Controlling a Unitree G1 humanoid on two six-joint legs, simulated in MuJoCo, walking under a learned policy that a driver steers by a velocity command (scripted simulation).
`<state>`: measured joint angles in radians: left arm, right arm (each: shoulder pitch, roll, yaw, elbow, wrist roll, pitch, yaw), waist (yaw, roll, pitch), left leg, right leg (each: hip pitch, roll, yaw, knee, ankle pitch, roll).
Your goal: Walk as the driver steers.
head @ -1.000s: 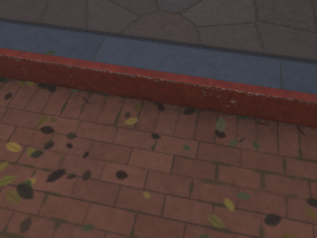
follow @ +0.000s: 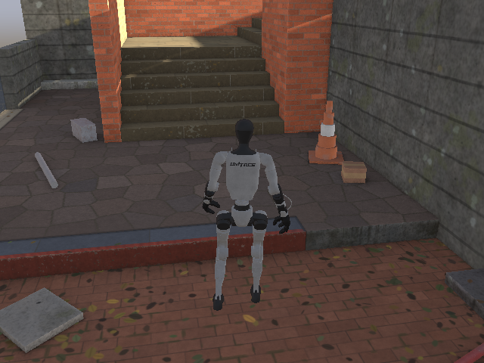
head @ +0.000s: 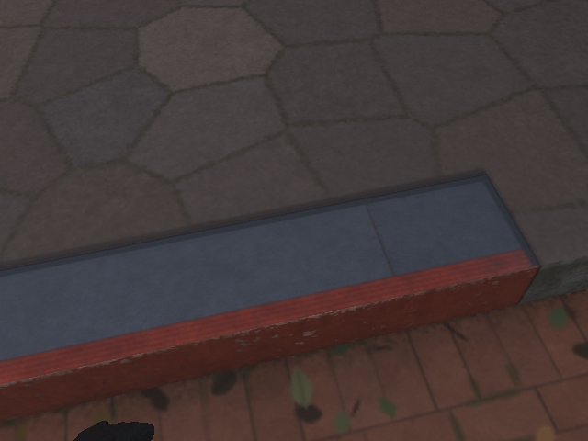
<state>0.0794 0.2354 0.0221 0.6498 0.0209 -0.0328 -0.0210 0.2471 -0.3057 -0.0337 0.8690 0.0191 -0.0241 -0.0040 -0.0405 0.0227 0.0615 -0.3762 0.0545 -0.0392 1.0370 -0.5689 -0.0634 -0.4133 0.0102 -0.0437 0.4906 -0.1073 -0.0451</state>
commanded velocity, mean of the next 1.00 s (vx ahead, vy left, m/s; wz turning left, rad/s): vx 0.09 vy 0.00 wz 0.25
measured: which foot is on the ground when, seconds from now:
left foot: up 0.00-0.30, down 0.32-0.82, up 0.84-1.00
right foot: down 0.00-0.32, up 0.34-0.78, down 0.80-1.00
